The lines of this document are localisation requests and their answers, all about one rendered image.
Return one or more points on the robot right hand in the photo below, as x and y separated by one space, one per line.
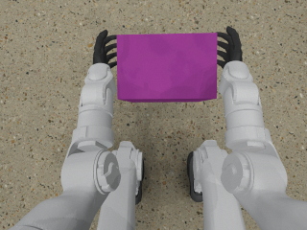
233 48

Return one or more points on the robot left foot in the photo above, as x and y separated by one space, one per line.
139 195

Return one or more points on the robot foot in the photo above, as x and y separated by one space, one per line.
196 196
139 195

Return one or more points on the robot right foot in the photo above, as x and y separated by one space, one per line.
196 196

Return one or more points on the left robot upper arm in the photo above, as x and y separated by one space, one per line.
87 178

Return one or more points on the left robot forearm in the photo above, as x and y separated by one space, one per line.
94 126

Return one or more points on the right robot upper arm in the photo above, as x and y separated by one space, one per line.
259 182

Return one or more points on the carton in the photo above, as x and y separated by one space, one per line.
167 68

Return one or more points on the right robot forearm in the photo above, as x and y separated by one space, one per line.
245 128

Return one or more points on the robot left hand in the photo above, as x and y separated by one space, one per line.
100 49

